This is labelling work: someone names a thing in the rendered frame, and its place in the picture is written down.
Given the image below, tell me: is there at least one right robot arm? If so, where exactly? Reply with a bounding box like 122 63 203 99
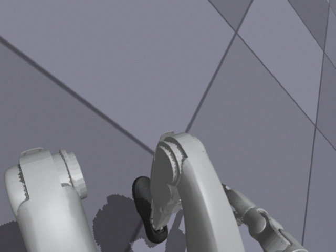
243 207 308 252

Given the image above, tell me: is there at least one right robot foot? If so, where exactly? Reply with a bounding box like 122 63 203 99
132 176 168 244

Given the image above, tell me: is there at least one right robot hand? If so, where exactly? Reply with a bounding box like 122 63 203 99
222 184 257 226

